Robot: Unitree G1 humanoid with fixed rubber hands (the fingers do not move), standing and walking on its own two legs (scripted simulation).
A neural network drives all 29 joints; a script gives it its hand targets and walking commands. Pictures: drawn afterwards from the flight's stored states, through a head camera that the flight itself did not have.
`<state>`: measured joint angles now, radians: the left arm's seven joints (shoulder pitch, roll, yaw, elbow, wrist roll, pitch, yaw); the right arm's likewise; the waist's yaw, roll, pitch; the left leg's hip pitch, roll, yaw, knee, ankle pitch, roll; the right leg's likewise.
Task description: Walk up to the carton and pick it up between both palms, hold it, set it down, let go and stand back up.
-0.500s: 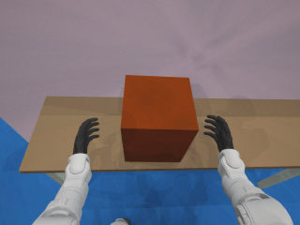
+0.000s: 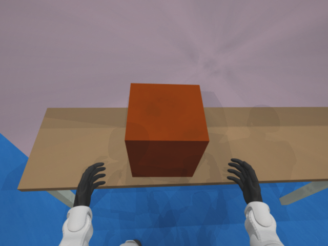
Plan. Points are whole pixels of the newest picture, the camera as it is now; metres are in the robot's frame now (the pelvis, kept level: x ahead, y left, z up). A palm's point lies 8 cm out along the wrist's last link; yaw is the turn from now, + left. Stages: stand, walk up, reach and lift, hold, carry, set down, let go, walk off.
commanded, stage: set down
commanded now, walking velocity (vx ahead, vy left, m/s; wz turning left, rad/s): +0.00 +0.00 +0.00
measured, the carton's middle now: (163, 133) +0.45 +0.02 -0.08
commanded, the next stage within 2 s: none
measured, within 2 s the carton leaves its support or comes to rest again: neither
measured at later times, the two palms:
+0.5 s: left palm (84, 204) +0.22 +0.21 -0.06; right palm (255, 218) +0.20 -0.21 -0.06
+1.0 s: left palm (86, 208) +0.21 +0.21 -0.07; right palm (256, 218) +0.20 -0.22 -0.05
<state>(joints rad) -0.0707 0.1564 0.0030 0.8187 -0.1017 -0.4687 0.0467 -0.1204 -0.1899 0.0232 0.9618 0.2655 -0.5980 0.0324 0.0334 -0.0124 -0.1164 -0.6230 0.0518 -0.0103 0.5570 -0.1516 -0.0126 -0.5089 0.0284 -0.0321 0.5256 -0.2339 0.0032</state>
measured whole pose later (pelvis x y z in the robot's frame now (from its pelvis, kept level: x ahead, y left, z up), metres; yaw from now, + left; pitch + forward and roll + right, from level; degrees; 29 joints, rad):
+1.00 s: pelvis +0.01 -0.01 +0.01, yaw -2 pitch +2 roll +0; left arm 0.04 0.21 -0.01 0.76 -0.12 -0.25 0.03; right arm 0.09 -0.13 0.04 0.78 0.15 -0.43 0.01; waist 0.03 -0.04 0.00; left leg -0.35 0.05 0.05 0.47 -0.16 -0.03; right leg -0.30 0.02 0.03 0.53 -0.27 -0.01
